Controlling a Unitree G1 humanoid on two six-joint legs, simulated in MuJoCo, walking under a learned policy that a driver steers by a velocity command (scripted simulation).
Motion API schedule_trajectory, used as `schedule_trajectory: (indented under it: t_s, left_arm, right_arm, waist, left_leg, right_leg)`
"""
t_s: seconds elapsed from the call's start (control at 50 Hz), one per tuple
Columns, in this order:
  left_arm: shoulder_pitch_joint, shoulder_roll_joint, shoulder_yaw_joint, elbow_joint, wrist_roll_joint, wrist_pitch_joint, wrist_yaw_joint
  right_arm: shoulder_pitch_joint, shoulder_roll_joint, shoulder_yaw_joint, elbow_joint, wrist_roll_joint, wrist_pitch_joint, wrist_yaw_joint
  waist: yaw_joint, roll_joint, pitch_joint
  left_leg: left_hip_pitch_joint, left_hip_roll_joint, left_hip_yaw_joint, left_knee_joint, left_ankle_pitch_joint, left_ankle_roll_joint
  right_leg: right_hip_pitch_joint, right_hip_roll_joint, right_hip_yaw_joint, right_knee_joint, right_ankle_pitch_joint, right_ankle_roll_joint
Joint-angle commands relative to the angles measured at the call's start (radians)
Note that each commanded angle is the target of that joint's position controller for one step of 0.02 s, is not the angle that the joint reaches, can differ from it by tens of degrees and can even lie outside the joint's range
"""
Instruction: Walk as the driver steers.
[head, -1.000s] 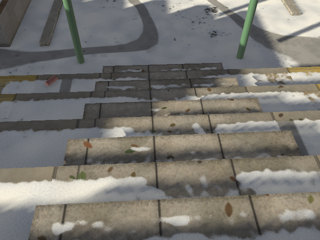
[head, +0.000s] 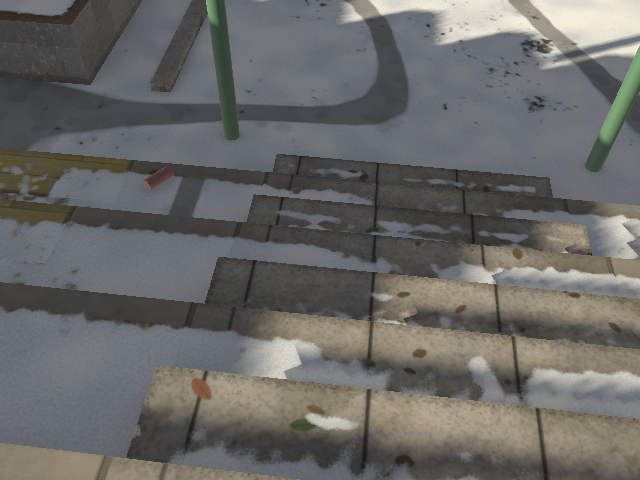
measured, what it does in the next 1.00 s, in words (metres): goes down, turning right: right foot 0.14 m lower, then left foot 0.15 m lower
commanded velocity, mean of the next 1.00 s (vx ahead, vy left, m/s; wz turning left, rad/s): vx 0.43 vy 0.00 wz -0.37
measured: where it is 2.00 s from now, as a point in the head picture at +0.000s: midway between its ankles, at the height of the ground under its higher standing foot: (416, 459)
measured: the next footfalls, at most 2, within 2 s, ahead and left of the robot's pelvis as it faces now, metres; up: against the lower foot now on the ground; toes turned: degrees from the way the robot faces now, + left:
right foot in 0.54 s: +0.40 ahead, -0.21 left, -0.14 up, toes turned -23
left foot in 1.00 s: +0.72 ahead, -0.07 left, -0.29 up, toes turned -21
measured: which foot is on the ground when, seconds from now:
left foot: down 0.00-0.56, up 0.58-0.98, down 1.00-1.00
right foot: up 0.00-0.52, down 0.54-1.00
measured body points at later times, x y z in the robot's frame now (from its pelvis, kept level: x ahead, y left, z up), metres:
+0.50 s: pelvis +0.25 -0.05 -0.10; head +0.27 -0.07 +0.34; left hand +0.47 +0.09 -0.22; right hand +0.04 -0.16 -0.24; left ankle +0.05 +0.10 -0.75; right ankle +0.38 -0.21 -0.84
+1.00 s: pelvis +0.54 -0.11 -0.26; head +0.56 -0.10 +0.19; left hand +0.54 +0.11 -0.41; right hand +0.58 -0.37 -0.39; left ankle +0.69 -0.07 -1.00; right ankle +0.37 -0.19 -0.89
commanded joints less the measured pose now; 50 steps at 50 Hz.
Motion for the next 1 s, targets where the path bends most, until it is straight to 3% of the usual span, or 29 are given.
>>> schedule_trajectory:
  t_s: [0.02, 0.04, 0.08, 0.1, 0.14, 0.2, 0.24, 0.28, 0.34, 0.38, 0.46, 0.5, 0.54, 0.56, 0.58, 0.6, 0.62, 0.66, 0.7, 0.74, 0.76, 0.8, 0.82, 0.88, 0.9, 0.92, 0.94, 0.96, 1.0]
  left_arm:
    - [-0.146, 0.105, 0.029, -0.165, -0.048, -0.043, -0.021]
    - [-0.194, 0.130, 0.041, -0.173, -0.026, -0.050, 0.004]
    - [-0.220, 0.031, 0.031, -0.187, -0.012, -0.037, 0.025]
    - [-0.194, 0.004, 0.021, -0.175, 0.031, -0.029, 0.021]
    - [-0.211, 0.011, 0.029, -0.165, 0.032, -0.017, -0.007]
    - [-0.245, 0.054, 0.029, -0.203, 0.026, -0.009, -0.033]
    - [-0.417, 0.063, 0.018, -0.263, 0.026, -0.018, -0.024]
    - [-0.471, 0.083, 0.010, -0.262, 0.011, -0.018, -0.024]
    - [-0.552, 0.162, 0.027, -0.319, 0.020, 0.008, -0.027]
    - [-0.673, 0.138, 0.014, -0.353, 0.025, 0.011, -0.022]
    - [-0.778, 0.109, -0.004, -0.353, 0.039, 0.010, -0.017]
    - [-0.724, 0.146, 0.017, -0.316, 0.031, -0.004, -0.006]
    - [-0.387, 0.273, 0.087, -0.205, 0.003, -0.031, 0.005]
    - [-0.125, 0.395, 0.138, -0.126, 0.024, -0.033, 0.009]
    - [0.109, 0.398, 0.138, -0.045, 0.026, -0.021, 0.003]
    - [0.196, 0.344, 0.135, -0.003, 0.029, -0.016, 0.014]
    - [0.097, 0.341, 0.137, -0.013, 0.001, -0.036, 0.024]
    - [-0.138, 0.170, 0.078, -0.097, 0.009, -0.023, 0.022]
    - [-0.348, 0.141, 0.052, -0.179, -0.017, -0.064, 0.021]
    - [-0.368, 0.219, 0.068, -0.212, -0.034, -0.076, 0.012]
    - [-0.410, 0.208, 0.064, -0.246, -0.001, -0.079, 0.010]
    - [-0.292, 0.147, 0.056, -0.220, 0.022, -0.091, 0.033]
    - [-0.212, 0.104, 0.041, -0.200, -0.004, -0.090, 0.051]
    - [-0.149, 0.140, 0.031, -0.184, 0.021, -0.056, 0.054]
    - [-0.179, 0.221, 0.065, -0.189, -0.116, -0.023, 0.098]
    - [-0.176, 0.218, 0.060, -0.190, -0.101, 0.001, 0.118]
    - [-0.083, 0.089, -0.002, -0.152, 0.023, -0.023, 0.084]
    - [-0.078, 0.142, 0.012, -0.133, 0.020, -0.020, 0.064]
    - [-0.127, 0.212, 0.022, -0.130, 0.035, -0.003, 0.003]
  right_arm:
    - [0.531, -0.233, -0.072, 0.137, -0.015, 0.023, -0.002]
    - [0.361, -0.122, -0.031, 0.074, -0.025, 0.012, -0.009]
    - [0.310, -0.037, -0.013, 0.060, -0.043, -0.003, -0.035]
    - [0.260, 0.058, 0.018, 0.032, -0.030, -0.026, -0.065]
    - [0.305, 0.007, 0.021, 0.056, -0.001, -0.057, -0.074]
    - [0.401, -0.039, 0.023, 0.105, -0.049, -0.054, -0.063]
    - [0.512, 0.007, 0.047, 0.161, -0.034, -0.063, -0.086]
    - [0.458, -0.002, 0.068, 0.139, -0.045, -0.057, -0.081]
    - [0.486, -0.021, 0.078, 0.152, -0.050, -0.051, -0.066]
    - [0.631, -0.034, 0.068, 0.221, -0.020, -0.043, -0.098]
    - [0.655, -0.050, 0.045, 0.242, -0.021, -0.001, -0.109]
    - [0.590, -0.097, 0.020, 0.221, -0.025, 0.010, -0.096]
    - [0.548, -0.153, 0.005, 0.211, -0.059, 0.013, -0.059]
    - [0.682, -0.033, 0.036, 0.235, -0.078, 0.008, -0.019]
    - [0.683, 0.003, 0.055, 0.184, -0.034, -0.002, 0.015]
    - [0.394, -0.100, 0.014, 0.078, 0.028, -0.019, 0.020]
    - [0.188, -0.091, 0.017, -0.011, 0.049, -0.051, -0.004]
    - [0.148, -0.137, 0.001, -0.057, 0.012, -0.057, -0.047]
    - [0.237, -0.009, 0.025, -0.016, -0.009, -0.041, -0.083]
    - [0.268, -0.045, 0.017, -0.057, 0.006, -0.013, -0.091]
    - [0.377, -0.024, 0.031, -0.022, -0.007, -0.007, -0.071]
    - [0.328, -0.017, 0.040, -0.007, -0.018, -0.001, -0.034]
    - [0.264, -0.039, 0.036, -0.014, -0.017, -0.001, -0.027]
    - [0.125, -0.112, 0.019, -0.038, 0.007, 0.012, -0.018]
    - [0.005, -0.099, 0.003, -0.111, 0.110, 0.027, -0.038]
    - [-0.021, -0.099, 0.006, -0.123, 0.126, 0.038, -0.047]
    - [0.066, -0.141, 0.008, -0.048, -0.009, 0.024, -0.022]
    - [0.117, -0.128, -0.004, -0.038, -0.023, 0.029, -0.024]
    - [0.340, -0.230, -0.068, 0.026, 0.025, 0.012, -0.041]
  waist:
    - [-0.256, 0.007, -0.098]
    - [-0.185, -0.086, -0.024]
    - [-0.084, 0.011, 0.095]
    - [-0.058, -0.015, 0.107]
    - [-0.076, 0.009, 0.097]
    - [-0.070, -0.010, 0.066]
    - [-0.150, -0.029, 0.104]
    - [-0.128, -0.014, 0.090]
    - [-0.143, -0.032, 0.174]
    - [-0.227, -0.042, 0.228]
    - [-0.277, -0.025, 0.246]
    - [-0.241, -0.050, 0.194]
    - [-0.089, -0.096, 0.039]
    - [-0.047, -0.169, -0.180]
    - [0.037, -0.237, -0.503]
    - [0.141, -0.123, -0.341]
    - [0.140, -0.133, -0.137]
    - [-0.002, -0.034, -0.014]
    - [-0.142, 0.003, 0.111]
    - [-0.191, -0.103, 0.035]
    - [-0.229, -0.078, 0.030]
    - [-0.133, -0.013, 0.046]
    - [-0.087, 0.004, 0.035]
    - [-0.065, -0.069, 0.081]
    - [-0.038, -0.142, -0.034]
    - [-0.023, -0.148, 0.003]
    - [-0.039, 0.006, 0.202]
    - [-0.054, -0.054, 0.179]
    - [-0.170, -0.017, 0.050]
  left_leg:
    - [0.722, 0.443, -0.376, 0.040, 0.414, 0.325]
    - [0.440, 0.364, -0.254, -0.021, 0.463, 0.284]
    - [0.057, 0.321, -0.181, -0.087, 0.413, 0.257]
    - [-0.036, 0.254, -0.122, -0.150, 0.301, 0.222]
    - [-0.076, 0.223, -0.057, -0.178, 0.319, 0.247]
    - [0.016, 0.251, -0.030, -0.065, 0.468, 0.233]
    - [0.255, 0.258, -0.053, -0.009, 0.328, 0.189]
    - [-0.003, 0.161, 0.061, 0.016, 0.153, 0.153]
    - [0.022, 0.217, 0.032, 0.072, 0.032, 0.148]
    - [0.278, 0.256, -0.017, 0.146, 0.021, 0.138]
    - [0.282, 0.270, -0.022, 0.171, 0.029, 0.132]
    - [0.239, 0.248, 0.039, 0.260, 0.151, 0.106]
    - [0.060, 0.159, 0.169, 0.633, 0.232, 0.036]
    - [-0.268, 0.106, 0.177, 0.957, -0.095, -0.067]
    - [-0.371, 0.024, 0.092, 1.310, -0.660, -0.109]
    - [-0.604, -0.020, 0.011, 1.447, -0.683, -0.109]
    - [-0.753, 0.022, -0.041, 1.435, -0.672, -0.093]
    - [-0.578, 0.108, -0.128, 1.172, -0.538, -0.045]
    - [-0.234, 0.129, -0.163, 0.697, -0.178, -0.016]
    - [-0.084, 0.065, -0.098, 0.648, -0.178, -0.050]
    - [0.011, 0.045, -0.091, 0.681, 0.079, -0.040]
    - [-0.191, 0.093, -0.178, 0.485, 0.437, -0.067]
    - [-0.233, 0.103, -0.169, 0.291, 0.570, -0.070]
    - [-0.056, 0.061, -0.087, 0.138, 0.632, -0.085]
    - [0.011, -0.016, -0.089, 0.121, 0.592, -0.063]
    - [0.009, 0.001, -0.110, 0.049, 0.539, -0.053]
    - [-0.110, 0.115, -0.130, -0.074, 0.572, -0.039]
    - [-0.058, 0.098, -0.118, -0.093, 0.565, -0.023]
    - [0.398, 0.013, -0.021, -0.068, 0.574, 0.048]
  right_leg:
    - [-0.900, -0.072, 0.003, 0.451, 0.171, -0.044]
    - [-0.751, -0.109, 0.025, 0.230, 0.340, -0.055]
    - [-0.556, -0.184, 0.055, 0.044, 0.466, -0.104]
    - [-0.502, -0.227, 0.098, -0.215, 0.713, -0.129]
    - [-0.427, -0.185, 0.035, -0.465, 0.882, -0.123]
    - [-0.495, -0.200, 0.048, -0.484, 0.977, -0.095]
    - [-0.725, -0.235, 0.116, -0.746, 1.219, -0.081]
    - [-0.403, -0.192, 0.013, -0.836, 1.432, -0.093]
    - [-0.405, -0.192, 0.006, -0.850, 1.282, -0.094]
    - [-0.577, -0.205, 0.001, -1.044, 1.198, -0.075]
    - [-0.433, -0.179, -0.079, -1.134, 1.102, -0.059]
    - [-0.250, -0.126, -0.132, -1.123, 0.982, -0.072]
    - [0.272, -0.052, -0.217, -1.114, 1.182, -0.119]
    - [0.802, -0.167, -0.090, -0.822, 1.674, -0.258]
    - [1.117, -0.395, 0.218, -0.805, 1.773, -0.453]
    - [1.038, -0.384, 0.356, -0.950, 1.530, -0.421]
    - [0.826, -0.367, 0.333, -1.010, 1.244, -0.391]
    - [0.352, -0.352, 0.334, -1.091, 0.982, -0.366]
    - [-0.186, -0.299, 0.205, -1.208, 1.025, -0.352]
    - [-0.319, -0.253, 0.188, -1.193, 1.091, -0.375]
    - [-0.449, -0.210, 0.122, -1.095, 1.132, -0.329]
    - [-0.317, -0.186, 0.112, -0.958, 0.981, -0.248]
    - [-0.256, -0.156, 0.080, -0.897, 0.809, -0.200]
    - [-0.384, -0.160, 0.110, -0.821, 0.564, -0.176]
    - [-0.268, -0.136, 0.082, -0.799, 0.626, -0.164]
    - [-0.247, -0.137, 0.064, -0.736, 0.643, -0.148]
    - [-0.234, -0.281, 0.240, -0.699, 0.566, -0.121]
    - [-0.213, -0.302, 0.265, -0.658, 0.577, -0.139]
    - [-0.340, -0.203, 0.108, -0.449, 0.701, -0.075]
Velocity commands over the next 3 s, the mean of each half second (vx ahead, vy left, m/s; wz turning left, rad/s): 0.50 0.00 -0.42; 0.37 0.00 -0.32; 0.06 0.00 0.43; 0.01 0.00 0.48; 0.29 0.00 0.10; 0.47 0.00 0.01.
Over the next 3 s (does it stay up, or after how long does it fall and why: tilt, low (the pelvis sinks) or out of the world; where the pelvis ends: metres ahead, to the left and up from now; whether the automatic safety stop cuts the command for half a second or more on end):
stays up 1.05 -0.14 -0.46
